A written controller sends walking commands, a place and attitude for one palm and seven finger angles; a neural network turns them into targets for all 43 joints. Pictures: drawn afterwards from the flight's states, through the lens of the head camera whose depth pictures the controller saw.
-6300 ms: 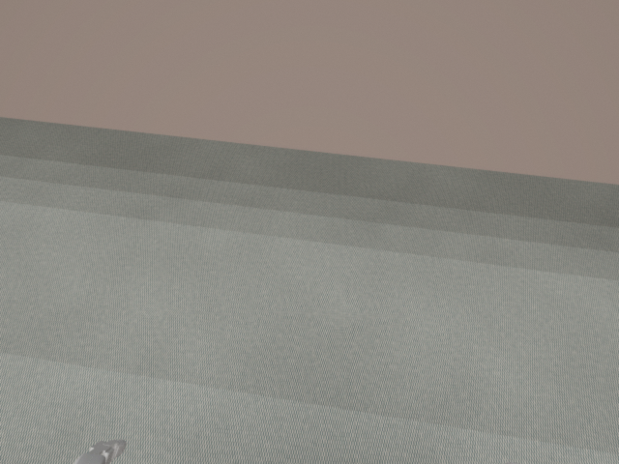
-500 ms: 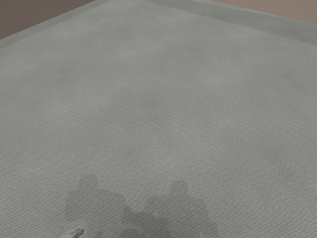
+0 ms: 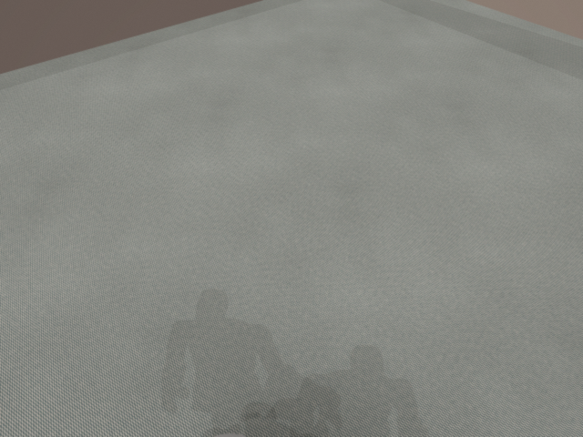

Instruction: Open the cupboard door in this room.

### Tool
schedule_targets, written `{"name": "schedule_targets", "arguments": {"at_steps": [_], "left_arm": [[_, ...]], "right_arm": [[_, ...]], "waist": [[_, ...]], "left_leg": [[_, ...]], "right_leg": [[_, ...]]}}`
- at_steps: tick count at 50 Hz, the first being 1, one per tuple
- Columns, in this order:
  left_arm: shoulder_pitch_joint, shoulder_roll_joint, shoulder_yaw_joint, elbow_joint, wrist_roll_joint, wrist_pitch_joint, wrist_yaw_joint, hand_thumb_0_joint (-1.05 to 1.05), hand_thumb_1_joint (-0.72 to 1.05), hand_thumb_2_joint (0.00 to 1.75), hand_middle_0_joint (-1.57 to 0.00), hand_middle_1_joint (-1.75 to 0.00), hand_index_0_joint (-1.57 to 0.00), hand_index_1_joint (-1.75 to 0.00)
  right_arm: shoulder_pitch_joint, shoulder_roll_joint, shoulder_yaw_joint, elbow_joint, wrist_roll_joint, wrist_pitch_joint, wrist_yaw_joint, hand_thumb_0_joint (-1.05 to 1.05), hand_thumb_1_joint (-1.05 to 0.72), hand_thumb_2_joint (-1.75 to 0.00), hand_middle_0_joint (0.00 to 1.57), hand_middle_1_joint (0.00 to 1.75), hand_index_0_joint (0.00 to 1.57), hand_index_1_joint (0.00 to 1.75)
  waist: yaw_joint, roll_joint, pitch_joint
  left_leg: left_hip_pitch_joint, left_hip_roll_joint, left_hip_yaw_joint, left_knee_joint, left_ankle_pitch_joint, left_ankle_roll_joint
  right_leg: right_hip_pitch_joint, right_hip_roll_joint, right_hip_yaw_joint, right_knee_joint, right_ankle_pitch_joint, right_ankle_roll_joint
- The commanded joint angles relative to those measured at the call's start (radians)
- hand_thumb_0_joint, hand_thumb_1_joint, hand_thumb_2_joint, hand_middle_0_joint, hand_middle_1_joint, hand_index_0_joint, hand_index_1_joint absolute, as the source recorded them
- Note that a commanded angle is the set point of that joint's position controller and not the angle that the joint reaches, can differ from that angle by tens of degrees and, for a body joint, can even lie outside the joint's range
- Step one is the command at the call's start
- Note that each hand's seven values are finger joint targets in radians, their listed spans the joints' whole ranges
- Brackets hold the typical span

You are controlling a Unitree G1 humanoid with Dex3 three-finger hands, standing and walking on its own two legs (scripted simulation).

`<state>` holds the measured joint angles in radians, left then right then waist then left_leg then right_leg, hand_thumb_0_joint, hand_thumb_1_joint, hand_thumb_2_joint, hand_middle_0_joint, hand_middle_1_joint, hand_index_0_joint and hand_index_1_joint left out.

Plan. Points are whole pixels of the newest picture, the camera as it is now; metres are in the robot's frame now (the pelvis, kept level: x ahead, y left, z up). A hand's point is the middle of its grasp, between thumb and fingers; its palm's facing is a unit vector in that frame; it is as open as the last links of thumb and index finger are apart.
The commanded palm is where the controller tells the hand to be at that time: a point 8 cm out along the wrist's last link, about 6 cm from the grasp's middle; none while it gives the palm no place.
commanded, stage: turn or walk to find it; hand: left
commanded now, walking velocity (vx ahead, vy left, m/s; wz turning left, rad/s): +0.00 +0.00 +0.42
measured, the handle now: out of the picture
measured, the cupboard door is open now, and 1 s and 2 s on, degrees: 0 0 0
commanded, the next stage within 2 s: none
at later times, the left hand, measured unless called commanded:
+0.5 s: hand out of the picture +0.02 +0.26 -0.16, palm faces +0.21 -0.95 -0.24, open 7.4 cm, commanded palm none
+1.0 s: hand out of the picture -0.08 +0.20 -0.16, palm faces +0.42 -0.87 -0.24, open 7.4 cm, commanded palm none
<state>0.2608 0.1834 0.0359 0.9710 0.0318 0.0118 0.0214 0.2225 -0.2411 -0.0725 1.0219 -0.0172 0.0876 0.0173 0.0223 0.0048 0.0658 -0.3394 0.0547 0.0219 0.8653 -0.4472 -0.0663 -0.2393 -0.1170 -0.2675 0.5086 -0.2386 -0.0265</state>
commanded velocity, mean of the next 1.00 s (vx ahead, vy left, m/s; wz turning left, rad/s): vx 0.00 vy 0.00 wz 0.42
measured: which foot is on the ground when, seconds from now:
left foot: up 0.00-0.06, down 0.08-0.66, up 0.68-1.00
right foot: down 0.00-0.08, up 0.10-0.64, down 0.66-1.00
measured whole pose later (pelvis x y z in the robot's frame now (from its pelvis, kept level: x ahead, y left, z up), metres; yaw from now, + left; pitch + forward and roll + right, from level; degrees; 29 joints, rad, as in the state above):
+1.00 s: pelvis -0.06 +0.00 +0.00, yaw +25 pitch -1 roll +1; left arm 0.22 0.17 0.03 0.95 0.03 0.01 0.02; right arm 0.24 -0.25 -0.08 1.01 -0.02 0.09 0.02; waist -0.01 0.02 0.07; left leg -0.40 0.05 -0.01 0.95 -0.42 -0.08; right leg -0.20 -0.11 -0.20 0.51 -0.29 -0.01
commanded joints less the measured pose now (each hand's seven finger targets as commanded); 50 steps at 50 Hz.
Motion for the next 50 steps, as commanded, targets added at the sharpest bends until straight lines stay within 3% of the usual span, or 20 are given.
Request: {"name": "schedule_targets", "arguments": {"at_steps": [1,2,3,4,5,6,7,9,13,25,30,31,32,33,34,36,38,40,45,50], "left_arm": [[0.029,0.221,0.063,-0.040,0.000,-0.011,0.012,0.00,0.90,0.90,-0.20,-0.30,-0.20,-0.30],[0.015,0.221,0.063,-0.039,-0.005,-0.007,0.010,0.00,0.90,0.90,-0.20,-0.30,-0.20,-0.30],[0.008,0.199,0.060,-0.043,-0.015,0.000,0.008,0.00,0.90,0.90,-0.20,-0.30,-0.20,-0.30],[0.016,0.144,0.050,-0.067,-0.025,0.008,0.004,0.00,0.90,0.90,-0.20,-0.30,-0.20,-0.30],[-0.044,0.109,0.032,-0.102,-0.015,0.018,0.000,0.00,0.90,0.90,-0.20,-0.30,-0.20,-0.30],[-0.067,0.129,0.037,-0.106,-0.013,0.026,-0.001,0.00,0.90,0.90,-0.20,-0.30,-0.20,-0.30],[-0.078,0.124,0.042,-0.084,-0.006,0.037,0.004,0.00,0.90,0.90,-0.20,-0.30,-0.20,-0.30],[-0.064,0.142,0.048,-0.062,-0.009,0.035,-0.006,0.00,0.90,0.90,-0.20,-0.30,-0.20,-0.30],[-0.024,0.136,0.046,-0.036,-0.012,0.027,-0.008,0.00,0.90,0.90,-0.20,-0.30,-0.20,-0.30],[-0.140,0.104,0.035,-0.111,-0.021,0.019,0.003,0.00,0.90,0.90,-0.20,-0.30,-0.20,-0.30],[-0.038,0.115,0.037,-0.094,-0.028,0.004,0.009,0.00,0.90,0.90,-0.20,-0.30,-0.20,-0.30],[-0.010,0.133,0.043,-0.087,-0.026,-0.004,0.012,0.00,0.90,0.90,-0.20,-0.30,-0.20,-0.30],[0.015,0.201,0.056,-0.086,-0.014,-0.012,0.019,0.00,0.90,0.90,-0.20,-0.30,-0.20,-0.30],[0.010,0.267,0.068,-0.099,-0.005,-0.013,0.022,0.00,0.90,0.90,-0.20,-0.30,-0.20,-0.30],[-0.019,0.258,0.059,-0.114,-0.013,-0.006,0.023,0.00,0.90,0.90,-0.20,-0.30,-0.20,-0.30],[-0.131,0.193,0.055,-0.137,-0.017,-0.011,0.024,0.00,0.90,0.90,-0.20,-0.30,-0.20,-0.30],[-0.152,0.153,0.036,-0.138,-0.019,-0.019,0.016,0.00,0.90,0.90,-0.20,-0.30,-0.20,-0.30],[-0.121,0.148,0.036,-0.123,-0.017,-0.024,0.016,0.00,0.90,0.90,-0.20,-0.30,-0.20,-0.30],[-0.043,0.173,0.046,-0.092,-0.006,-0.022,0.017,0.00,0.90,0.90,-0.20,-0.30,-0.20,-0.30],[0.024,0.218,0.061,-0.061,0.002,-0.016,0.011,0.00,0.90,0.90,-0.20,-0.30,-0.20,-0.30]], "right_arm": [[-0.007,-0.033,0.001,-0.092,0.011,-0.052,-0.010,0.00,-0.90,-0.90,0.20,0.30,0.20,0.30],[0.027,-0.041,-0.001,-0.082,0.010,-0.057,-0.011,0.00,-0.90,-0.90,0.20,0.30,0.20,0.30],[0.067,-0.071,-0.005,-0.070,0.009,-0.066,-0.009,0.00,-0.90,-0.90,0.20,0.30,0.20,0.30],[0.080,-0.160,-0.025,-0.077,-0.001,-0.074,-0.013,0.00,-0.90,-0.90,0.20,0.30,0.20,0.30],[0.092,-0.223,-0.036,-0.084,-0.001,-0.067,-0.020,0.00,-0.90,-0.90,0.20,0.30,0.20,0.30],[0.078,-0.225,-0.034,-0.084,-0.006,-0.062,-0.023,0.00,-0.90,-0.90,0.20,0.30,0.20,0.30],[0.034,-0.183,-0.024,-0.084,-0.007,-0.069,-0.034,0.00,-0.90,-0.90,0.20,0.30,0.20,0.30],[-0.043,-0.148,-0.007,-0.109,-0.004,-0.071,-0.042,0.00,-0.90,-0.90,0.20,0.30,0.20,0.30],[-0.016,-0.143,-0.008,-0.107,0.004,-0.085,-0.043,0.00,-0.90,-0.90,0.20,0.30,0.20,0.30],[0.053,-0.145,-0.028,-0.103,-0.010,-0.072,-0.037,0.00,-0.90,-0.90,0.20,0.30,0.20,0.30],[0.013,-0.136,-0.034,-0.115,-0.005,-0.066,-0.029,0.00,-0.90,-0.90,0.20,0.30,0.20,0.30],[0.013,-0.116,-0.031,-0.118,0.001,-0.066,-0.026,0.00,-0.90,-0.90,0.20,0.30,0.20,0.30],[0.028,-0.064,-0.024,-0.129,0.010,-0.067,-0.020,0.00,-0.90,-0.90,0.20,0.30,0.20,0.30],[0.010,-0.037,-0.021,-0.155,0.006,-0.064,-0.021,0.00,-0.90,-0.90,0.20,0.30,0.20,0.30],[0.000,-0.084,-0.036,-0.149,-0.005,-0.052,-0.020,0.00,-0.90,-0.90,0.20,0.30,0.20,0.30],[0.030,-0.084,-0.042,-0.108,-0.010,-0.028,-0.011,0.00,-0.90,-0.90,0.20,0.30,0.20,0.30],[0.075,-0.067,-0.037,-0.078,-0.010,-0.024,-0.003,0.00,-0.90,-0.90,0.20,0.30,0.20,0.30],[0.082,-0.059,-0.035,-0.073,-0.006,-0.024,-0.001,0.00,-0.90,-0.90,0.20,0.30,0.20,0.30],[-0.003,-0.056,-0.026,-0.096,-0.004,-0.025,-0.002,0.00,-0.90,-0.90,0.20,0.30,0.20,0.30],[-0.075,-0.037,-0.006,-0.118,0.007,-0.045,-0.006,0.00,-0.90,-0.90,0.20,0.30,0.20,0.30]], "waist": [[0.003,-0.185,-0.112],[-0.022,-0.157,-0.120],[-0.049,-0.060,-0.140],[-0.059,0.201,-0.128],[-0.076,0.308,-0.089],[-0.076,0.213,-0.071],[-0.065,0.278,-0.040],[-0.033,0.189,0.012],[-0.025,0.101,-0.051],[-0.067,0.138,-0.088],[-0.012,0.114,-0.134],[0.003,0.069,-0.143],[0.013,-0.109,-0.160],[0.025,-0.292,-0.105],[0.015,-0.193,-0.091],[-0.039,-0.158,-0.018],[-0.063,-0.120,0.008],[-0.058,-0.144,0.004],[-0.012,-0.174,0.002],[0.030,-0.215,-0.056]], "left_leg": [[0.031,-0.023,0.061,-0.245,0.034,0.022],[0.115,-0.024,0.067,-0.349,0.137,0.028],[0.233,0.002,0.024,-0.475,0.255,0.042],[0.323,0.208,-0.264,-0.569,0.365,0.122],[0.272,0.334,-0.376,-0.601,0.535,0.198],[0.186,0.355,-0.341,-0.595,0.485,0.245],[0.133,0.280,-0.302,-0.616,0.451,0.210],[0.134,0.211,-0.244,-0.594,0.478,0.193],[0.231,0.167,-0.199,-0.570,0.613,0.190],[0.219,0.174,-0.383,-0.535,0.571,0.250],[0.080,0.099,-0.377,-0.459,0.529,0.193],[-0.010,0.058,-0.348,-0.422,0.424,0.149],[-0.180,-0.029,-0.244,-0.279,0.211,0.091],[-0.289,-0.141,-0.090,-0.050,-0.087,0.037],[-0.239,-0.102,-0.121,0.127,-0.108,0.042],[-0.220,-0.064,-0.121,0.287,-0.004,0.035],[-0.217,-0.051,-0.086,0.352,0.088,0.017],[-0.229,-0.039,-0.071,0.354,0.119,0.003],[-0.198,-0.012,-0.035,0.197,0.053,-0.014],[-0.091,-0.020,0.031,-0.085,-0.029,-0.001]], "right_leg": [[0.128,-0.263,0.217,-0.093,0.300,-0.100],[0.078,-0.244,0.171,-0.043,0.259,-0.061],[-0.008,-0.204,0.123,0.063,0.175,-0.007],[-0.231,-0.077,0.067,0.260,-0.104,0.068],[-0.324,-0.011,0.120,0.423,-0.364,0.097],[-0.296,-0.020,0.185,0.513,-0.343,0.083],[-0.303,-0.023,0.232,0.544,-0.291,0.088],[-0.327,-0.009,0.245,0.604,-0.182,0.091],[-0.318,0.007,0.244,0.616,-0.110,0.116],[-0.203,0.060,0.257,0.322,-0.217,0.106],[0.058,0.093,0.236,-0.022,-0.029,0.084],[0.176,0.053,0.260,-0.139,0.043,0.074],[0.316,-0.128,0.427,-0.219,0.001,0.022],[0.255,-0.344,0.634,-0.262,0.052,-0.089],[0.107,-0.368,0.583,-0.266,0.057,-0.138],[-0.006,-0.258,0.476,-0.287,-0.045,-0.106],[-0.015,-0.181,0.338,-0.250,0.051,-0.070],[0.022,-0.171,0.290,-0.238,0.103,-0.064],[0.077,-0.214,0.281,-0.219,0.138,-0.096],[0.161,-0.243,0.255,-0.108,0.410,-0.119]]}}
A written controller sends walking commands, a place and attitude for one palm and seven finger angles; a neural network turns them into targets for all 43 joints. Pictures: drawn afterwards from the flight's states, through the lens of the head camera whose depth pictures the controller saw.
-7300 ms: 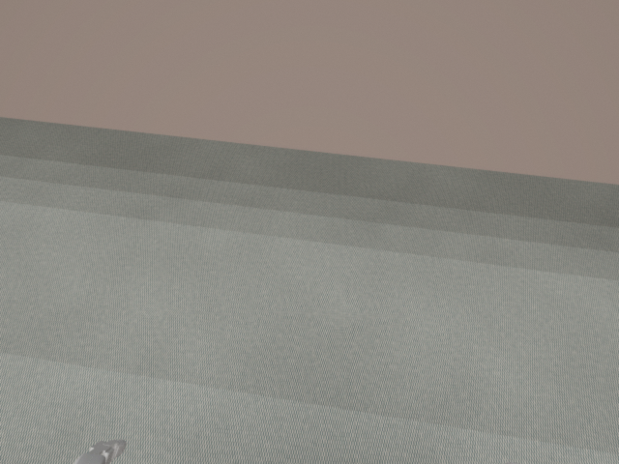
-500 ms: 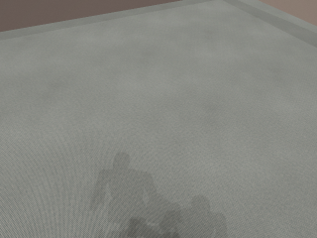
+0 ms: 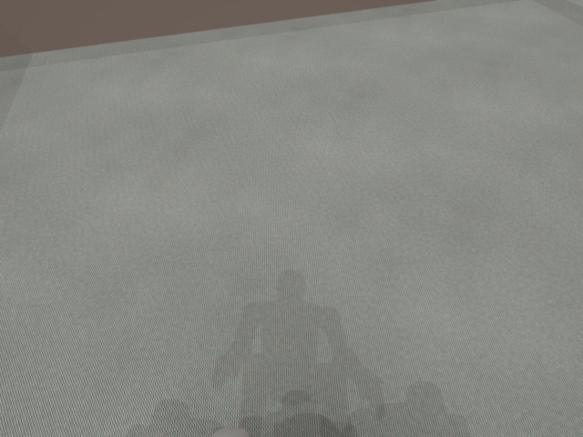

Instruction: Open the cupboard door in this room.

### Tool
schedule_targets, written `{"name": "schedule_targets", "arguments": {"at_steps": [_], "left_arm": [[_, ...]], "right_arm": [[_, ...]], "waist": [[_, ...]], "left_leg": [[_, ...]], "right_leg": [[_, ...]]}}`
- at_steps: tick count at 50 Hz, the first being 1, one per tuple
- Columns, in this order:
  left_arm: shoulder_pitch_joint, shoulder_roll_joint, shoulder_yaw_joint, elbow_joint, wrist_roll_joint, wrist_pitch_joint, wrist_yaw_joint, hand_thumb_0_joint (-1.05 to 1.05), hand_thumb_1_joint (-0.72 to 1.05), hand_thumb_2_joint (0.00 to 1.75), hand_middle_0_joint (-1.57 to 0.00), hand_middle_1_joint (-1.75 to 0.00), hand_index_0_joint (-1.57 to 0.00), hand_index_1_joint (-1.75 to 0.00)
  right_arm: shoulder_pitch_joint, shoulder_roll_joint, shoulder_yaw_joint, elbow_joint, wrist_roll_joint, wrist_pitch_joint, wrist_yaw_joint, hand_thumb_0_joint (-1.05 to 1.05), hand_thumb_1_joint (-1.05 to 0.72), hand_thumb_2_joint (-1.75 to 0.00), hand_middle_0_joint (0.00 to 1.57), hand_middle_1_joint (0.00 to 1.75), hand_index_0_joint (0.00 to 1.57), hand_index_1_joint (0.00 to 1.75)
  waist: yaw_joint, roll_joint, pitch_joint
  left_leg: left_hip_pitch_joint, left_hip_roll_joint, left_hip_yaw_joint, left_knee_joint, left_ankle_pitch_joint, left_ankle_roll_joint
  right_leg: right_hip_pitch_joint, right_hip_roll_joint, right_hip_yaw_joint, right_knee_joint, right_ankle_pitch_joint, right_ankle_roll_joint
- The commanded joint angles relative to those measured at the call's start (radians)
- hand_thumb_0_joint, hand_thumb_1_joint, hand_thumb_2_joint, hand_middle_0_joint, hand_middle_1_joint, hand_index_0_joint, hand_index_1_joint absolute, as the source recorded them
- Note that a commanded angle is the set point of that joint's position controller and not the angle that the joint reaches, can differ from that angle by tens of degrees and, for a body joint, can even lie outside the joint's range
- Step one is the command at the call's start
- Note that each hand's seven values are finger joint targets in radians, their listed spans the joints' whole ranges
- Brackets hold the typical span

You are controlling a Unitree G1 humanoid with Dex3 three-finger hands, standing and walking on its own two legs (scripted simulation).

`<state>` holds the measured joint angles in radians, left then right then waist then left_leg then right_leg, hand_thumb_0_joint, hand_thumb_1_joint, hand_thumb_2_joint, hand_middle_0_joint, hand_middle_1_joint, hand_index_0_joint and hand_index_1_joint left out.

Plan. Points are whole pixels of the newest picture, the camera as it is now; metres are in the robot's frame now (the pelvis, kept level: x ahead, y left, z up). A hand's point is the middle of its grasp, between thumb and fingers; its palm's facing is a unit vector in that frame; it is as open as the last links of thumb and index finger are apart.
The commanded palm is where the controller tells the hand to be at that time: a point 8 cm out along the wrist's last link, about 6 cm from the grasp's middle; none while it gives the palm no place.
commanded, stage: turn or walk to find it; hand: left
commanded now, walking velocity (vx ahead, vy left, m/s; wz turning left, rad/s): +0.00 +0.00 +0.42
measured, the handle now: out of the picture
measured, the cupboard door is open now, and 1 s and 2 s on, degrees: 0 0 0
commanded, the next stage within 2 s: none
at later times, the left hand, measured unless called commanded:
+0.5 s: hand out of the picture +0.04 +0.26 -0.16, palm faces +0.21 -0.95 -0.25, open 7.4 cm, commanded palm none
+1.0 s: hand out of the picture -0.06 +0.19 -0.16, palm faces +0.43 -0.87 -0.26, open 7.4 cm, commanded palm none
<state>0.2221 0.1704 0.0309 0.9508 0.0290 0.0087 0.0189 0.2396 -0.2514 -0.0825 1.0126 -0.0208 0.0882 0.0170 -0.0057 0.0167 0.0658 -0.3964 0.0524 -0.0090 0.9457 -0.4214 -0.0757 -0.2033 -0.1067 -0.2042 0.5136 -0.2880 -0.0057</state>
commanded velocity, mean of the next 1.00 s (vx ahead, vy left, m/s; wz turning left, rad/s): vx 0.00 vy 0.00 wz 0.42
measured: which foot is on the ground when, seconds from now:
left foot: up 0.00-0.10, down 0.12-0.64, up 0.66-1.00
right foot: down 0.00-0.12, up 0.14-0.62, down 0.64-1.00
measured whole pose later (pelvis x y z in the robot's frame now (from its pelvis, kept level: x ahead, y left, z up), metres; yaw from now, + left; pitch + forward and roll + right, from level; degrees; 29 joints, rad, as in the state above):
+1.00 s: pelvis -0.03 -0.01 +0.00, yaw +25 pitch +0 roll +2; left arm 0.24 0.16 0.03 0.96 0.03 0.01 0.02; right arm 0.23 -0.25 -0.08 1.02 -0.02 0.09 0.02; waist 0.00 0.02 0.07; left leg -0.41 0.05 -0.02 0.98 -0.41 -0.08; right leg -0.20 -0.10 -0.22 0.51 -0.29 -0.03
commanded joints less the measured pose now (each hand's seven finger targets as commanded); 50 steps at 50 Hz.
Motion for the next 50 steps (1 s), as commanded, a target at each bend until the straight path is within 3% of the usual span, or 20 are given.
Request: {"name": "schedule_targets", "arguments": {"at_steps": [1,3,4,5,6,7,9,11,14,24,26,29,30,31,32,33,35,37,44,50], "left_arm": [[0.066,0.241,0.070,-0.039,0.005,-0.010,0.013,0.00,0.90,0.90,-0.20,-0.30,-0.20,-0.30],[0.036,0.249,0.070,-0.037,-0.001,-0.005,0.011,0.00,0.90,0.90,-0.20,-0.30,-0.20,-0.30],[0.024,0.235,0.070,-0.040,-0.009,0.000,0.010,0.00,0.90,0.90,-0.20,-0.30,-0.20,-0.30],[0.034,0.198,0.063,-0.052,-0.018,0.007,0.008,0.00,0.90,0.90,-0.20,-0.30,-0.20,-0.30],[0.026,0.125,0.043,-0.090,-0.019,0.012,0.002,0.00,0.90,0.90,-0.20,-0.30,-0.20,-0.30],[-0.028,0.141,0.037,-0.100,-0.012,0.024,0.008,0.00,0.90,0.90,-0.20,-0.30,-0.20,-0.30],[-0.067,0.145,0.046,-0.079,-0.011,0.035,0.007,0.00,0.90,0.90,-0.20,-0.30,-0.20,-0.30],[-0.045,0.151,0.047,-0.058,-0.013,0.027,-0.005,0.00,0.90,0.90,-0.20,-0.30,-0.20,-0.30],[-0.024,0.150,0.045,-0.045,-0.014,0.023,-0.007,0.00,0.90,0.90,-0.20,-0.30,-0.20,-0.30],[-0.104,0.125,0.037,-0.101,-0.019,0.023,0.003,0.00,0.90,0.90,-0.20,-0.30,-0.20,-0.30],[-0.095,0.122,0.036,-0.103,-0.022,0.019,0.004,0.00,0.90,0.90,-0.20,-0.30,-0.20,-0.30],[-0.012,0.131,0.041,-0.085,-0.026,0.009,0.007,0.00,0.90,0.90,-0.20,-0.30,-0.20,-0.30],[0.030,0.151,0.045,-0.078,-0.023,-0.001,0.009,0.00,0.90,0.90,-0.20,-0.30,-0.20,-0.30],[0.053,0.214,0.058,-0.074,-0.011,-0.013,0.016,0.00,0.90,0.90,-0.20,-0.30,-0.20,-0.30],[0.062,0.292,0.073,-0.083,-0.001,-0.017,0.019,0.00,0.90,0.90,-0.20,-0.30,-0.20,-0.30],[0.052,0.286,0.065,-0.097,-0.011,-0.010,0.020,0.00,0.90,0.90,-0.20,-0.30,-0.20,-0.30],[-0.071,0.218,0.063,-0.122,-0.015,-0.010,0.025,0.00,0.90,0.90,-0.20,-0.30,-0.20,-0.30],[-0.103,0.167,0.041,-0.126,-0.016,-0.019,0.016,0.00,0.90,0.90,-0.20,-0.30,-0.20,-0.30],[0.018,0.176,0.045,-0.073,-0.008,-0.024,0.018,0.00,0.90,0.90,-0.20,-0.30,-0.20,-0.30],[0.082,0.218,0.062,-0.033,0.003,-0.017,0.015,0.00,0.90,0.90,-0.20,-0.30,-0.20,-0.30]], "right_arm": [[-0.080,-0.025,0.006,-0.107,0.012,-0.050,-0.007,0.00,-0.90,-0.90,0.20,0.30,0.20,0.30],[-0.026,-0.033,0.007,-0.092,0.013,-0.057,-0.010,0.00,-0.90,-0.90,0.20,0.30,0.20,0.30],[0.013,-0.051,0.003,-0.083,0.011,-0.065,-0.008,0.00,-0.90,-0.90,0.20,0.30,0.20,0.30],[0.045,-0.119,-0.009,-0.078,0.008,-0.077,-0.008,0.00,-0.90,-0.90,0.20,0.30,0.20,0.30],[0.076,-0.212,-0.031,-0.082,0.003,-0.081,-0.014,0.00,-0.90,-0.90,0.20,0.30,0.20,0.30],[0.106,-0.236,-0.034,-0.069,0.003,-0.070,-0.020,0.00,-0.90,-0.90,0.20,0.30,0.20,0.30],[0.037,-0.174,-0.018,-0.073,-0.002,-0.076,-0.039,0.00,-0.90,-0.90,0.20,0.30,0.20,0.30],[-0.036,-0.142,-0.002,-0.097,0.000,-0.080,-0.042,0.00,-0.90,-0.90,0.20,0.30,0.20,0.30],[-0.021,-0.140,-0.002,-0.101,0.005,-0.088,-0.042,0.00,-0.90,-0.90,0.20,0.30,0.20,0.30],[0.010,-0.144,-0.016,-0.107,-0.006,-0.074,-0.034,0.00,-0.90,-0.90,0.20,0.30,0.20,0.30],[0.001,-0.143,-0.018,-0.112,-0.008,-0.070,-0.032,0.00,-0.90,-0.90,0.20,0.30,0.20,0.30],[-0.026,-0.139,-0.021,-0.120,-0.003,-0.066,-0.029,0.00,-0.90,-0.90,0.20,0.30,0.20,0.30],[-0.035,-0.123,-0.021,-0.122,0.003,-0.067,-0.027,0.00,-0.90,-0.90,0.20,0.30,0.20,0.30],[-0.011,-0.068,-0.015,-0.128,0.012,-0.068,-0.021,0.00,-0.90,-0.90,0.20,0.30,0.20,0.30],[-0.015,-0.025,-0.007,-0.157,0.010,-0.068,-0.021,0.00,-0.90,-0.90,0.20,0.30,0.20,0.30],[-0.034,-0.079,-0.022,-0.153,0.002,-0.055,-0.022,0.00,-0.90,-0.90,0.20,0.30,0.20,0.30],[0.002,-0.072,-0.028,-0.113,-0.003,-0.035,-0.014,0.00,-0.90,-0.90,0.20,0.30,0.20,0.30],[0.043,-0.061,-0.025,-0.076,-0.005,-0.030,-0.003,0.00,-0.90,-0.90,0.20,0.30,0.20,0.30],[-0.014,-0.051,-0.014,-0.077,-0.003,-0.025,-0.003,0.00,-0.90,-0.90,0.20,0.30,0.20,0.30],[-0.100,-0.025,0.008,-0.098,0.010,-0.043,-0.006,0.00,-0.90,-0.90,0.20,0.30,0.20,0.30]], "waist": [[0.054,-0.230,-0.074],[0.014,-0.219,-0.103],[-0.009,-0.163,-0.128],[-0.028,0.024,-0.163],[-0.044,0.306,-0.150],[-0.069,0.231,-0.155],[-0.047,0.249,-0.095],[-0.015,0.175,-0.071],[-0.010,0.114,-0.101],[-0.034,0.133,-0.081],[-0.028,0.142,-0.078],[0.016,0.127,-0.106],[0.040,0.073,-0.125],[0.044,-0.095,-0.154],[0.055,-0.329,-0.126],[0.056,-0.231,-0.110],[-0.004,-0.186,-0.043],[-0.032,-0.144,-0.016],[0.016,-0.181,-0.018],[0.057,-0.207,-0.070]], "left_leg": [[0.005,-0.026,0.078,-0.217,-0.039,0.013],[0.112,-0.038,0.100,-0.367,0.082,0.022],[0.213,-0.032,0.087,-0.507,0.214,0.034],[0.361,0.084,-0.057,-0.598,0.363,0.070],[0.447,0.324,-0.353,-0.603,0.758,0.178],[0.367,0.369,-0.322,-0.588,0.804,0.255],[0.315,0.269,-0.259,-0.595,0.766,0.231],[0.296,0.212,-0.192,-0.584,0.758,0.225],[0.343,0.173,-0.162,-0.583,0.795,0.214],[0.274,0.174,-0.306,-0.592,0.625,0.252],[0.217,0.163,-0.331,-0.586,0.610,0.247],[0.122,0.118,-0.334,-0.530,0.535,0.211],[0.062,0.078,-0.308,-0.473,0.453,0.172],[-0.089,-0.008,-0.216,-0.344,0.232,0.108],[-0.222,-0.136,-0.059,-0.112,-0.127,0.047],[-0.166,-0.096,-0.093,0.065,-0.162,0.052],[-0.169,-0.062,-0.102,0.221,-0.055,0.049],[-0.160,-0.048,-0.067,0.280,0.056,0.029],[-0.166,-0.012,-0.025,0.188,0.058,-0.005],[-0.060,-0.012,0.054,-0.121,-0.046,0.005]], "right_leg": [[0.120,-0.253,0.182,-0.087,0.491,-0.134],[0.086,-0.235,0.135,-0.024,0.461,-0.089],[0.039,-0.209,0.095,0.053,0.405,-0.043],[-0.104,-0.140,0.048,0.218,0.208,0.013],[-0.361,-0.019,0.031,0.407,-0.303,0.085],[-0.320,-0.013,0.123,0.521,-0.365,0.072],[-0.353,-0.024,0.180,0.595,-0.250,0.073],[-0.347,-0.015,0.180,0.618,-0.165,0.081],[-0.338,0.002,0.177,0.606,-0.109,0.093],[-0.243,0.041,0.187,0.344,-0.164,0.090],[-0.168,0.059,0.179,0.262,-0.157,0.080],[0.004,0.077,0.164,0.039,-0.002,0.069],[0.111,0.053,0.180,-0.104,0.096,0.064],[0.258,-0.111,0.329,-0.196,0.090,0.022],[0.248,-0.347,0.563,-0.234,0.187,-0.090],[0.088,-0.385,0.537,-0.248,0.179,-0.151],[-0.009,-0.282,0.427,-0.272,0.064,-0.123],[-0.012,-0.190,0.273,-0.236,0.159,-0.086],[0.069,-0.218,0.215,-0.219,0.242,-0.111],[0.154,-0.252,0.172,-0.125,0.487,-0.140]]}}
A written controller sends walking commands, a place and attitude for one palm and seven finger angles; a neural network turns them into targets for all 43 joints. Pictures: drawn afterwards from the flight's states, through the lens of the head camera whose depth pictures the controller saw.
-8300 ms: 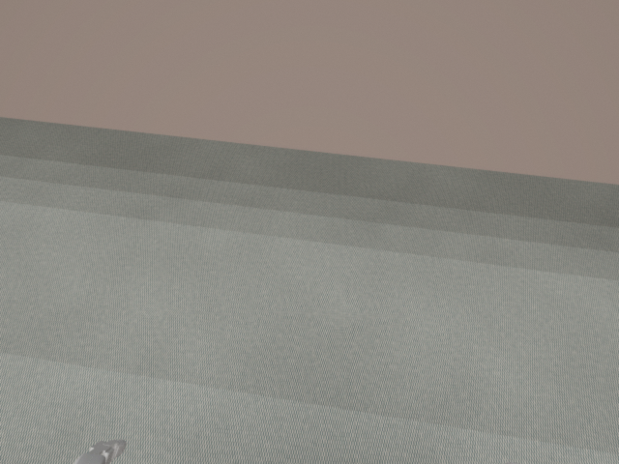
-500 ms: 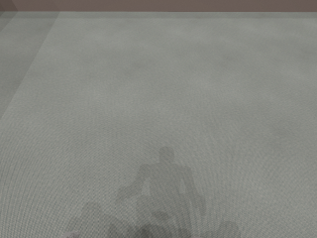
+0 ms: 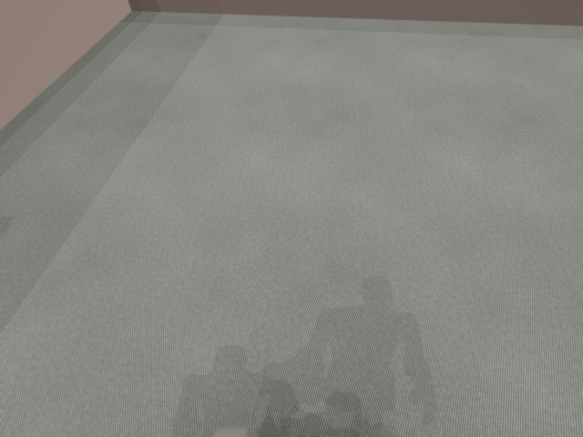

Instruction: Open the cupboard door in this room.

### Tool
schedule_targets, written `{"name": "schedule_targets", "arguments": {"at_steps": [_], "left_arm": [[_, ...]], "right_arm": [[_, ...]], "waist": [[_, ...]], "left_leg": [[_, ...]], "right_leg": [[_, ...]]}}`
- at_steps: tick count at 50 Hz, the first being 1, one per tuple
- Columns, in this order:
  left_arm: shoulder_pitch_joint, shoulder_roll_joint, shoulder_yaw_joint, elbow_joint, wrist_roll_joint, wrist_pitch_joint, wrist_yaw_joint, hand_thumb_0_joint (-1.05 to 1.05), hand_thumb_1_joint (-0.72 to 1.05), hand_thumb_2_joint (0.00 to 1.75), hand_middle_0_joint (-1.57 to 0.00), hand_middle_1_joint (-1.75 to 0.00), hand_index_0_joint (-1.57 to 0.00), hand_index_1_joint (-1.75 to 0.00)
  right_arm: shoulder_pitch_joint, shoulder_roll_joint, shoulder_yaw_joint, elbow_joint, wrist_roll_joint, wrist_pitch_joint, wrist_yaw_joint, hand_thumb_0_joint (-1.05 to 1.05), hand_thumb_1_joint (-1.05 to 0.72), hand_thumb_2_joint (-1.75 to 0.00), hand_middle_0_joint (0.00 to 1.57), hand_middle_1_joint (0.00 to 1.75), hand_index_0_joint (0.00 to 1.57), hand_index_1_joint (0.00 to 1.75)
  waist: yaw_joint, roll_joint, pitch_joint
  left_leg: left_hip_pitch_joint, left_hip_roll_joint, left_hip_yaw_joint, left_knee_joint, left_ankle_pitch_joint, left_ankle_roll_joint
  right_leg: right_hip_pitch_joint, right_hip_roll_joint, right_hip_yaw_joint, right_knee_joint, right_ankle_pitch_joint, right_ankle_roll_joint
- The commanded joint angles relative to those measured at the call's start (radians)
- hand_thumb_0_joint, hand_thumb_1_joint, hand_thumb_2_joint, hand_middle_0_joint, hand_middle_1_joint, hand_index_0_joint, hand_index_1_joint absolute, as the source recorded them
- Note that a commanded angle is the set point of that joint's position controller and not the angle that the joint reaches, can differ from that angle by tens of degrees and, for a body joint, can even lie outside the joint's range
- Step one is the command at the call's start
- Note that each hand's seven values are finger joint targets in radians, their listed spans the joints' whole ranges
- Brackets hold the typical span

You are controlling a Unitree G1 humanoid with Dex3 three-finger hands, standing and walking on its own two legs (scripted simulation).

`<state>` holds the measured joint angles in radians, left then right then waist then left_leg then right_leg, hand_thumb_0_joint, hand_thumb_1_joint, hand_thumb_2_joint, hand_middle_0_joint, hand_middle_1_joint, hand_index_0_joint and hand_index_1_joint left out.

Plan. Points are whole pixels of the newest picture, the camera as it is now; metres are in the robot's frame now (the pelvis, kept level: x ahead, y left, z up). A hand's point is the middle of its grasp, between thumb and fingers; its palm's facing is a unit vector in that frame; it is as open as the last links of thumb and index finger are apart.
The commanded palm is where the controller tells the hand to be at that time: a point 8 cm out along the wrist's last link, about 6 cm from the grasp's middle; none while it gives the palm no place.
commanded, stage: turn or walk to find it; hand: left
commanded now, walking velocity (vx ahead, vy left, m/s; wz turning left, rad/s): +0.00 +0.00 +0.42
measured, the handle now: out of the picture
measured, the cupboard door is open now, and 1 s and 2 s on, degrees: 0 0 0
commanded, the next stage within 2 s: stand and wait in 1.82 s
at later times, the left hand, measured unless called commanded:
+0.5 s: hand out of the picture +0.04 +0.25 -0.16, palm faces +0.22 -0.94 -0.25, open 7.4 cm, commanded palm none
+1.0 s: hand out of the picture -0.08 +0.19 -0.17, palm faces +0.45 -0.86 -0.23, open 7.4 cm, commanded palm none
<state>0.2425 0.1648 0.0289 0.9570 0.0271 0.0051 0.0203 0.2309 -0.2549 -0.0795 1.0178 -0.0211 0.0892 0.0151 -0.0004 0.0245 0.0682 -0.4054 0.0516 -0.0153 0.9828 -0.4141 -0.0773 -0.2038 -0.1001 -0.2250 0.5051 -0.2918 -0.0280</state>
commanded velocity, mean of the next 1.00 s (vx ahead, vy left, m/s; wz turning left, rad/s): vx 0.00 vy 0.00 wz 0.42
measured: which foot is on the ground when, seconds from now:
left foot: up 0.00-0.12, down 0.14-0.60, up 0.62-1.00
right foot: down 0.00-0.14, up 0.16-0.58, down 0.60-1.00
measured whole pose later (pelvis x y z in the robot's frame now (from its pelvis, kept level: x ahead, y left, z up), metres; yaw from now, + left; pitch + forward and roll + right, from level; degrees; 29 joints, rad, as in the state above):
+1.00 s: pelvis -0.04 +0.00 +0.00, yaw +26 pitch -1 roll +1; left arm 0.24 0.18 0.03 0.96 0.03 0.01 0.02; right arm 0.21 -0.24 -0.07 1.01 -0.01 0.08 0.02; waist 0.01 0.00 0.08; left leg -0.35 0.05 0.03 0.85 -0.45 -0.07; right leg -0.23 -0.14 -0.25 0.54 -0.28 -0.01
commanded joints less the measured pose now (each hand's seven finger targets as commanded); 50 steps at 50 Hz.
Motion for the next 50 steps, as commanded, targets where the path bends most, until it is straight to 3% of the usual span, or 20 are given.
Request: {"name": "schedule_targets", "arguments": {"at_steps": [1,3,5,6,7,8,10,14,22,26,28,29,30,31,32,34,36,45,48,50], "left_arm": [[0.071,0.235,0.067,-0.036,0.006,-0.011,0.013,0.00,0.90,0.90,-0.20,-0.30,-0.20,-0.30],[0.053,0.243,0.070,-0.030,0.004,-0.008,0.012,0.00,0.90,0.90,-0.20,-0.30,-0.20,-0.30],[0.021,0.235,0.069,-0.027,-0.008,-0.001,0.010,0.00,0.90,0.90,-0.20,-0.30,-0.20,-0.30],[0.042,0.196,0.063,-0.045,-0.017,0.007,0.007,0.00,0.90,0.90,-0.20,-0.30,-0.20,-0.30],[0.026,0.130,0.042,-0.081,-0.019,0.013,0.002,0.00,0.90,0.90,-0.20,-0.30,-0.20,-0.30],[-0.034,0.146,0.037,-0.094,-0.011,0.025,0.008,0.00,0.90,0.90,-0.20,-0.30,-0.20,-0.30],[-0.066,0.150,0.044,-0.074,-0.010,0.035,0.004,0.00,0.90,0.90,-0.20,-0.30,-0.20,-0.30],[-0.027,0.150,0.045,-0.046,-0.013,0.027,-0.008,0.00,0.90,0.90,-0.20,-0.30,-0.20,-0.30],[-0.099,0.132,0.040,-0.095,-0.017,0.027,-0.002,0.00,0.90,0.90,-0.20,-0.30,-0.20,-0.30],[-0.059,0.130,0.040,-0.098,-0.022,0.017,0.000,0.00,0.90,0.90,-0.20,-0.30,-0.20,-0.30],[0.008,0.145,0.045,-0.078,-0.021,0.003,0.003,0.00,0.90,0.90,-0.20,-0.30,-0.20,-0.30],[0.042,0.186,0.052,-0.074,-0.014,-0.009,0.007,0.00,0.90,0.90,-0.20,-0.30,-0.20,-0.30],[0.060,0.282,0.071,-0.073,0.002,-0.018,0.016,0.00,0.90,0.90,-0.20,-0.30,-0.20,-0.30],[0.067,0.304,0.070,-0.083,-0.004,-0.014,0.016,0.00,0.90,0.90,-0.20,-0.30,-0.20,-0.30],[0.015,0.269,0.066,-0.097,-0.007,-0.011,0.018,0.00,0.90,0.90,-0.20,-0.30,-0.20,-0.30],[-0.085,0.220,0.057,-0.119,-0.010,-0.011,0.016,0.00,0.90,0.90,-0.20,-0.30,-0.20,-0.30],[-0.115,0.180,0.043,-0.128,-0.010,-0.016,0.015,0.00,0.90,0.90,-0.20,-0.30,-0.20,-0.30],[0.035,0.215,0.057,-0.060,0.002,-0.015,0.016,0.00,0.90,0.90,-0.20,-0.30,-0.20,-0.30],[0.042,0.243,0.067,-0.051,0.006,-0.008,0.013,0.00,0.90,0.90,-0.20,-0.30,-0.20,-0.30],[0.023,0.246,0.072,-0.042,0.005,-0.005,0.012,0.00,0.90,0.90,-0.20,-0.30,-0.20,-0.30]], "right_arm": [[-0.095,-0.021,0.009,-0.107,0.013,-0.050,-0.006,0.00,-0.90,-0.90,0.20,0.30,0.20,0.30],[-0.059,-0.023,0.011,-0.101,0.015,-0.057,-0.009,0.00,-0.90,-0.90,0.20,0.30,0.20,0.30],[0.003,-0.047,0.007,-0.085,0.013,-0.068,-0.007,0.00,-0.90,-0.90,0.20,0.30,0.20,0.30],[0.035,-0.116,-0.007,-0.082,0.006,-0.080,-0.009,0.00,-0.90,-0.90,0.20,0.30,0.20,0.30],[0.068,-0.205,-0.028,-0.083,0.003,-0.082,-0.015,0.00,-0.90,-0.90,0.20,0.30,0.20,0.30],[0.100,-0.226,-0.031,-0.068,0.003,-0.070,-0.019,0.00,-0.90,-0.90,0.20,0.30,0.20,0.30],[0.013,-0.167,-0.016,-0.080,0.000,-0.074,-0.036,0.00,-0.90,-0.90,0.20,0.30,0.20,0.30],[-0.048,-0.137,-0.002,-0.107,0.003,-0.085,-0.039,0.00,-0.90,-0.90,0.20,0.30,0.20,0.30],[-0.012,-0.149,-0.018,-0.113,-0.004,-0.075,-0.031,0.00,-0.90,-0.90,0.20,0.30,0.20,0.30],[-0.034,-0.147,-0.025,-0.127,-0.007,-0.069,-0.027,0.00,-0.90,-0.90,0.20,0.30,0.20,0.30],[-0.051,-0.135,-0.026,-0.132,0.001,-0.067,-0.025,0.00,-0.90,-0.90,0.20,0.30,0.20,0.30],[-0.037,-0.099,-0.023,-0.136,0.009,-0.069,-0.020,0.00,-0.90,-0.90,0.20,0.30,0.20,0.30],[-0.023,-0.030,-0.010,-0.155,0.015,-0.070,-0.015,0.00,-0.90,-0.90,0.20,0.30,0.20,0.30],[-0.057,-0.058,-0.019,-0.169,0.008,-0.061,-0.019,0.00,-0.90,-0.90,0.20,0.30,0.20,0.30],[-0.049,-0.073,-0.026,-0.154,0.004,-0.047,-0.016,0.00,-0.90,-0.90,0.20,0.30,0.20,0.30],[-0.014,-0.071,-0.031,-0.109,-0.002,-0.032,-0.006,0.00,-0.90,-0.90,0.20,0.30,0.20,0.30],[0.037,-0.055,-0.025,-0.083,-0.004,-0.031,0.002,0.00,-0.90,-0.90,0.20,0.30,0.20,0.30],[-0.069,-0.029,-0.004,-0.100,0.005,-0.035,0.000,0.00,-0.90,-0.90,0.20,0.30,0.20,0.30],[-0.081,-0.023,0.005,-0.108,0.012,-0.046,-0.002,0.00,-0.90,-0.90,0.20,0.30,0.20,0.30],[-0.044,-0.020,0.006,-0.101,0.014,-0.057,-0.005,0.00,-0.90,-0.90,0.20,0.30,0.20,0.30]], "waist": [[0.058,-0.227,-0.091],[0.035,-0.232,-0.118],[-0.012,-0.159,-0.139],[-0.027,0.022,-0.176],[-0.046,0.292,-0.152],[-0.071,0.210,-0.149],[-0.042,0.218,-0.079],[-0.008,0.125,-0.074],[-0.033,0.135,-0.070],[-0.012,0.153,-0.093],[0.027,0.104,-0.120],[0.039,-0.006,-0.150],[0.046,-0.276,-0.154],[0.063,-0.286,-0.131],[0.037,-0.204,-0.099],[-0.006,-0.184,-0.021],[-0.032,-0.168,-0.022],[0.041,-0.203,-0.045],[0.051,-0.224,-0.073],[0.029,-0.218,-0.101]], "left_leg": [[-0.018,-0.016,0.072,-0.212,-0.061,0.014],[0.049,-0.026,0.096,-0.327,-0.003,0.025],[0.221,-0.017,0.092,-0.560,0.220,0.039],[0.377,0.096,-0.051,-0.626,0.405,0.084],[0.466,0.327,-0.337,-0.636,0.785,0.201],[0.378,0.373,-0.306,-0.628,0.797,0.276],[0.303,0.280,-0.242,-0.647,0.667,0.258],[0.313,0.185,-0.149,-0.620,0.754,0.228],[0.271,0.182,-0.239,-0.623,0.645,0.249],[0.208,0.154,-0.283,-0.583,0.631,0.234],[0.124,0.108,-0.266,-0.509,0.529,0.185],[0.031,0.045,-0.220,-0.429,0.371,0.132],[-0.155,-0.093,-0.062,-0.222,0.019,0.060],[-0.152,-0.098,-0.056,-0.020,-0.193,0.052],[-0.130,-0.074,-0.092,0.117,-0.138,0.055],[-0.147,-0.047,-0.079,0.241,-0.035,0.047],[-0.144,-0.032,-0.046,0.253,0.048,0.029],[-0.079,-0.007,0.039,-0.039,-0.039,0.002],[-0.008,-0.009,0.077,-0.172,-0.062,0.015],[0.058,-0.016,0.097,-0.319,-0.013,0.023]], "right_leg": [[0.161,-0.264,0.194,-0.092,0.531,-0.121],[0.157,-0.263,0.166,-0.043,0.552,-0.101],[0.069,-0.228,0.096,0.070,0.449,-0.027],[-0.088,-0.154,0.047,0.223,0.241,0.035],[-0.348,-0.030,0.038,0.407,-0.300,0.105],[-0.306,-0.023,0.129,0.523,-0.372,0.092],[-0.342,-0.039,0.183,0.593,-0.254,0.096],[-0.321,-0.010,0.188,0.587,-0.137,0.111],[-0.242,0.025,0.189,0.379,-0.163,0.116],[-0.111,0.061,0.172,0.182,-0.106,0.102],[0.053,0.056,0.164,-0.043,0.074,0.097],[0.182,-0.029,0.240,-0.146,0.150,0.078],[0.284,-0.278,0.484,-0.190,0.254,-0.012],[0.145,-0.401,0.547,-0.208,0.342,-0.113],[0.048,-0.356,0.475,-0.228,0.226,-0.132],[-0.039,-0.268,0.391,-0.254,0.063,-0.091],[-0.015,-0.209,0.261,-0.221,0.160,-0.060],[0.102,-0.260,0.190,-0.162,0.381,-0.105],[0.100,-0.279,0.183,-0.121,0.410,-0.117],[0.110,-0.276,0.157,-0.056,0.437,-0.096]]}}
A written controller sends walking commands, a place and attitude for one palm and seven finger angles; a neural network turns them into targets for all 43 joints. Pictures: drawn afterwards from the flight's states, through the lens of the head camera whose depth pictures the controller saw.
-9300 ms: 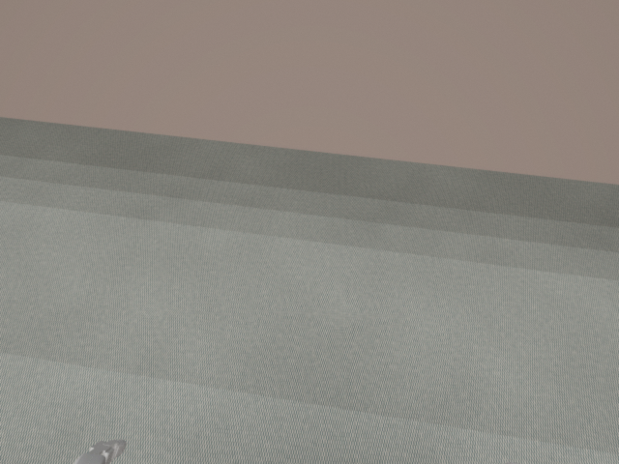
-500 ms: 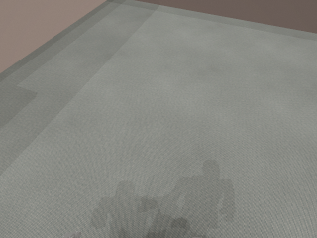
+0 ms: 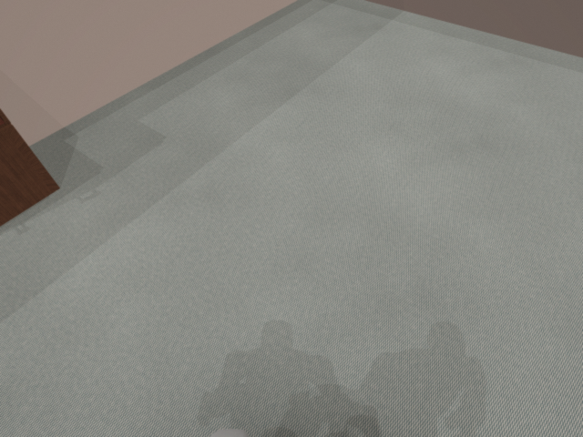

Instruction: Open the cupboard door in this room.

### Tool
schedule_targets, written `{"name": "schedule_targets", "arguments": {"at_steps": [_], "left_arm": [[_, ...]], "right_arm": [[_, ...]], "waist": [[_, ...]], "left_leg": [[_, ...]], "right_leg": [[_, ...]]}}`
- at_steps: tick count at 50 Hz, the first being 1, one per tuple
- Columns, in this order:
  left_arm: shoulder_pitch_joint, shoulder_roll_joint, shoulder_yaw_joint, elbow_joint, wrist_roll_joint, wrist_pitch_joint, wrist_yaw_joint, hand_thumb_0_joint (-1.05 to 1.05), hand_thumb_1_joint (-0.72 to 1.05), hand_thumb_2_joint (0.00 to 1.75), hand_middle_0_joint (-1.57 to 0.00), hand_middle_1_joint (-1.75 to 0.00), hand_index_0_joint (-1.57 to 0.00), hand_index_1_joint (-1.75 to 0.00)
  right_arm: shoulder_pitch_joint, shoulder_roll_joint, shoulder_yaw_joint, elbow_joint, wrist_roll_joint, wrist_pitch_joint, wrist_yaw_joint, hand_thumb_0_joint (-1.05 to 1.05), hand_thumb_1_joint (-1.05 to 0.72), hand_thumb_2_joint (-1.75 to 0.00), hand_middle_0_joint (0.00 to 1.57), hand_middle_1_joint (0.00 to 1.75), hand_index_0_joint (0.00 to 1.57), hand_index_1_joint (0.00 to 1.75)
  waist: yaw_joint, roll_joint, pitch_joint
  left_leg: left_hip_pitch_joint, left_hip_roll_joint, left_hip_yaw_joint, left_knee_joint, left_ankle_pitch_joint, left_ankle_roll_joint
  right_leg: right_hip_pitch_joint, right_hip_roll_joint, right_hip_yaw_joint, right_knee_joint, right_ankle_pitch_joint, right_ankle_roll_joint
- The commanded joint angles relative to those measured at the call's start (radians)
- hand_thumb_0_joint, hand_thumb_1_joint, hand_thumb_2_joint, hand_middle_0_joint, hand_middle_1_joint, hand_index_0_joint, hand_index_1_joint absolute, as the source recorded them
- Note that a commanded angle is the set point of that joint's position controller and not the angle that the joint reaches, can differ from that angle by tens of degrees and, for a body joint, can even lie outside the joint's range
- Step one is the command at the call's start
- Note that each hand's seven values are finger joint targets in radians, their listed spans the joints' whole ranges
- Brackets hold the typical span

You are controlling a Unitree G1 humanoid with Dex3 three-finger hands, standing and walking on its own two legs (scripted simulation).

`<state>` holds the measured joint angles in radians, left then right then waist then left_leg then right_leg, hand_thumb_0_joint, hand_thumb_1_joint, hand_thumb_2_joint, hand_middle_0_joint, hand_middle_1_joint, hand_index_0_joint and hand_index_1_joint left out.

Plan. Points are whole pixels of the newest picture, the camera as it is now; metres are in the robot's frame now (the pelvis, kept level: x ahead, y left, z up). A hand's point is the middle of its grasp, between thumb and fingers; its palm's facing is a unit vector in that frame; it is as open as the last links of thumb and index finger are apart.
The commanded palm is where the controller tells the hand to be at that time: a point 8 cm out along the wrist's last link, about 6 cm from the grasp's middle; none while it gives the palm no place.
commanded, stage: turn or walk to find it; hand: left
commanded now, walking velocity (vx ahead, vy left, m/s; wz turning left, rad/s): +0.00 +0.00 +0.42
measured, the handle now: out of the picture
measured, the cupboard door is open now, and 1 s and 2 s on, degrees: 0 0 0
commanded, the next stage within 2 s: stand and wait in 0.82 s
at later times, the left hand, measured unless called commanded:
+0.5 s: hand out of the picture +0.04 +0.23 -0.15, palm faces +0.20 -0.94 -0.26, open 7.4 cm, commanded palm none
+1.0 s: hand out of the picture -0.14 +0.17 -0.17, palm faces +0.45 -0.86 -0.23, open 7.4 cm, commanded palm none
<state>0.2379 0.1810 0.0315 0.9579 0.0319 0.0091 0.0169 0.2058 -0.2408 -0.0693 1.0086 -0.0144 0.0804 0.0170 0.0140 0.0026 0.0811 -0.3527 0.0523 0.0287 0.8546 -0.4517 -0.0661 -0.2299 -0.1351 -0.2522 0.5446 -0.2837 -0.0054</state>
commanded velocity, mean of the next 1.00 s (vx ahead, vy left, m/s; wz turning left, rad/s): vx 0.00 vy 0.00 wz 0.34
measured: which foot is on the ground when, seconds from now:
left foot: up 0.00-0.06, down 0.08-0.56, up 0.58-1.00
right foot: down 0.00-0.08, up 0.10-0.54, down 0.56-1.00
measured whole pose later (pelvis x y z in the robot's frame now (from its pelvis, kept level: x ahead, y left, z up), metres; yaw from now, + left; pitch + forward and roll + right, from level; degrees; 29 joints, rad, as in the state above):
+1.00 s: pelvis -0.08 -0.02 +0.00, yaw +24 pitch -1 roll +0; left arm 0.26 0.19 0.04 0.99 0.03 0.01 0.02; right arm 0.21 -0.24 -0.07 1.02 -0.01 0.07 0.01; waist 0.04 0.00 0.06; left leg -0.27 0.04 0.02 0.73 -0.43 -0.05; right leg -0.27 -0.12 -0.23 0.52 -0.23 -0.01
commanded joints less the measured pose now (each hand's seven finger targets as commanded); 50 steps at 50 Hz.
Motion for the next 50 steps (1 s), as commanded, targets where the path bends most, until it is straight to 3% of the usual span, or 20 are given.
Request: {"name": "schedule_targets", "arguments": {"at_steps": [1,2,3,4,5,7,11,20,24,26,27,28,29,30,31,35,42,46,48,50], "left_arm": [[0.024,0.230,0.069,-0.042,-0.005,-0.005,0.014,0.00,0.90,0.90,-0.20,-0.30,-0.20,-0.30],[0.012,0.217,0.067,-0.044,-0.014,0.001,0.013,0.00,0.90,0.90,-0.20,-0.30,-0.20,-0.30],[0.028,0.167,0.060,-0.061,-0.024,0.010,0.009,0.00,0.90,0.90,-0.20,-0.30,-0.20,-0.30],[-0.007,0.107,0.039,-0.097,-0.021,0.017,0.005,0.00,0.90,0.90,-0.20,-0.30,-0.20,-0.30],[-0.059,0.132,0.037,-0.105,-0.015,0.028,0.009,0.00,0.90,0.90,-0.20,-0.30,-0.20,-0.30],[-0.086,0.133,0.050,-0.081,-0.012,0.037,0.005,0.00,0.90,0.90,-0.20,-0.30,-0.20,-0.30],[-0.032,0.133,0.049,-0.042,-0.015,0.024,-0.008,0.00,0.90,0.90,-0.20,-0.30,-0.20,-0.30],[-0.112,0.115,0.038,-0.094,-0.022,0.023,0.003,0.00,0.90,0.90,-0.20,-0.30,-0.20,-0.30],[-0.065,0.109,0.037,-0.091,-0.029,0.015,0.006,0.00,0.90,0.90,-0.20,-0.30,-0.20,-0.30],[0.014,0.120,0.043,-0.071,-0.029,0.005,0.009,0.00,0.90,0.90,-0.20,-0.30,-0.20,-0.30],[0.047,0.159,0.052,-0.067,-0.022,-0.005,0.013,0.00,0.90,0.90,-0.20,-0.30,-0.20,-0.30],[0.064,0.248,0.070,-0.068,-0.006,-0.015,0.021,0.00,0.90,0.90,-0.20,-0.30,-0.20,-0.30],[0.046,0.283,0.069,-0.089,-0.009,-0.009,0.022,0.00,0.90,0.90,-0.20,-0.30,-0.20,-0.30],[-0.010,0.246,0.067,-0.105,-0.014,-0.006,0.025,0.00,0.90,0.90,-0.20,-0.30,-0.20,-0.30],[-0.080,0.218,0.067,-0.119,-0.015,-0.009,0.026,0.00,0.90,0.90,-0.20,-0.30,-0.20,-0.30],[-0.108,0.149,0.041,-0.121,-0.017,-0.019,0.018,0.00,0.90,0.90,-0.20,-0.30,-0.20,-0.30],[0.013,0.178,0.051,-0.074,-0.006,-0.019,0.023,0.00,0.90,0.90,-0.20,-0.30,-0.20,-0.30],[0.082,0.206,0.057,-0.022,0.005,-0.017,0.019,0.00,0.90,0.90,-0.20,-0.30,-0.20,-0.30],[0.073,0.211,0.057,-0.006,0.003,-0.017,0.018,0.00,0.90,0.90,-0.20,-0.30,-0.20,-0.30],[0.046,0.196,0.050,0.012,-0.009,-0.011,0.017,0.00,0.90,0.90,-0.20,-0.30,-0.20,-0.30]], "right_arm": [[0.012,-0.042,-0.003,-0.086,0.006,-0.053,-0.008,0.00,-0.90,-0.90,0.20,0.30,0.20,0.30],[0.056,-0.063,-0.009,-0.073,0.005,-0.062,-0.007,0.00,-0.90,-0.90,0.20,0.30,0.20,0.30],[0.084,-0.145,-0.024,-0.071,-0.002,-0.073,-0.010,0.00,-0.90,-0.90,0.20,0.30,0.20,0.30],[0.115,-0.230,-0.044,-0.075,-0.004,-0.070,-0.017,0.00,-0.90,-0.90,0.20,0.30,0.20,0.30],[0.130,-0.236,-0.042,-0.064,-0.005,-0.060,-0.019,0.00,-0.90,-0.90,0.20,0.30,0.20,0.30],[0.046,-0.178,-0.028,-0.075,-0.009,-0.066,-0.037,0.00,-0.90,-0.90,0.20,0.30,0.20,0.30],[-0.006,-0.145,-0.013,-0.100,-0.003,-0.080,-0.041,0.00,-0.90,-0.90,0.20,0.30,0.20,0.30],[0.051,-0.152,-0.031,-0.092,-0.011,-0.067,-0.033,0.00,-0.90,-0.90,0.20,0.30,0.20,0.30],[0.020,-0.156,-0.035,-0.106,-0.014,-0.059,-0.028,0.00,-0.90,-0.90,0.20,0.30,0.20,0.30],[-0.004,-0.146,-0.038,-0.116,-0.007,-0.056,-0.026,0.00,-0.90,-0.90,0.20,0.30,0.20,0.30],[0.000,-0.111,-0.035,-0.122,0.000,-0.056,-0.022,0.00,-0.90,-0.90,0.20,0.30,0.20,0.30],[0.016,-0.042,-0.024,-0.138,0.007,-0.057,-0.017,0.00,-0.90,-0.90,0.20,0.30,0.20,0.30],[-0.019,-0.067,-0.033,-0.154,-0.001,-0.050,-0.020,0.00,-0.90,-0.90,0.20,0.30,0.20,0.30],[-0.013,-0.096,-0.043,-0.143,-0.008,-0.036,-0.016,0.00,-0.90,-0.90,0.20,0.30,0.20,0.30],[0.012,-0.089,-0.046,-0.116,-0.012,-0.023,-0.012,0.00,-0.90,-0.90,0.20,0.30,0.20,0.30],[0.093,-0.064,-0.042,-0.061,-0.011,-0.014,0.002,0.00,-0.90,-0.90,0.20,0.30,0.20,0.30],[0.010,-0.055,-0.027,-0.076,-0.009,-0.016,-0.002,0.00,-0.90,-0.90,0.20,0.30,0.20,0.30],[-0.037,-0.023,-0.005,-0.077,0.003,-0.036,-0.011,0.00,-0.90,-0.90,0.20,0.30,0.20,0.30],[0.003,-0.012,0.004,-0.061,0.008,-0.050,-0.017,0.00,-0.90,-0.90,0.20,0.30,0.20,0.30],[0.072,-0.014,0.009,-0.025,0.011,-0.062,-0.021,0.00,-0.90,-0.90,0.20,0.30,0.20,0.30]], "waist": [[-0.004,-0.173,-0.128],[-0.035,-0.099,-0.150],[-0.049,0.130,-0.166],[-0.068,0.352,-0.130],[-0.082,0.230,-0.113],[-0.059,0.261,-0.057],[-0.022,0.130,-0.092],[-0.055,0.137,-0.094],[-0.030,0.171,-0.106],[0.012,0.133,-0.131],[0.025,0.037,-0.150],[0.033,-0.238,-0.154],[0.044,-0.283,-0.100],[0.018,-0.192,-0.074],[-0.013,-0.204,-0.033],[-0.052,-0.147,-0.004],[0.011,-0.155,-0.035],[0.050,-0.192,-0.083],[0.032,-0.198,-0.124],[-0.012,-0.166,-0.150]], "left_leg": [[0.085,-0.023,0.066,-0.296,0.127,0.018],[0.201,-0.010,0.044,-0.429,0.267,0.029],[0.321,0.143,-0.173,-0.517,0.408,0.088],[0.327,0.333,-0.398,-0.551,0.700,0.188],[0.238,0.364,-0.347,-0.545,0.640,0.230],[0.181,0.265,-0.309,-0.565,0.530,0.210],[0.241,0.186,-0.217,-0.530,0.650,0.206],[0.233,0.190,-0.330,-0.518,0.594,0.244],[0.134,0.153,-0.367,-0.490,0.569,0.225],[0.030,0.109,-0.350,-0.431,0.468,0.183],[-0.069,0.046,-0.305,-0.359,0.336,0.131],[-0.249,-0.088,-0.145,-0.145,0.063,0.056],[-0.247,-0.111,-0.105,0.073,-0.124,0.039],[-0.211,-0.075,-0.140,0.208,-0.078,0.043],[-0.208,-0.058,-0.144,0.284,-0.026,0.043],[-0.194,-0.042,-0.087,0.392,0.132,0.013],[-0.165,-0.003,-0.047,0.196,0.057,-0.010],[-0.064,-0.019,0.001,-0.065,-0.036,0.009],[0.014,-0.031,0.026,-0.202,-0.002,0.018],[0.195,-0.040,0.041,-0.421,0.192,0.028]], "right_leg": [[0.101,-0.225,0.150,-0.049,0.395,-0.085],[0.028,-0.196,0.107,0.039,0.314,-0.036],[-0.145,-0.094,0.062,0.216,0.069,0.030],[-0.333,0.011,0.084,0.395,-0.354,0.085],[-0.283,0.000,0.165,0.492,-0.344,0.067],[-0.323,0.000,0.217,0.561,-0.239,0.068],[-0.314,0.022,0.224,0.583,-0.109,0.085],[-0.241,0.060,0.234,0.345,-0.177,0.092],[-0.084,0.099,0.214,0.138,-0.124,0.074],[0.087,0.097,0.207,-0.073,0.035,0.069],[0.213,0.031,0.261,-0.191,0.082,0.054],[0.311,-0.217,0.515,-0.269,0.056,-0.029],[0.136,-0.358,0.607,-0.306,0.099,-0.122],[0.023,-0.337,0.544,-0.325,0.011,-0.149],[-0.041,-0.279,0.491,-0.345,-0.082,-0.127],[-0.046,-0.155,0.283,-0.302,0.037,-0.066],[0.063,-0.209,0.282,-0.285,0.053,-0.113],[0.130,-0.220,0.292,-0.222,0.266,-0.145],[0.147,-0.211,0.277,-0.170,0.371,-0.141],[0.064,-0.163,0.229,-0.096,0.331,-0.078]]}}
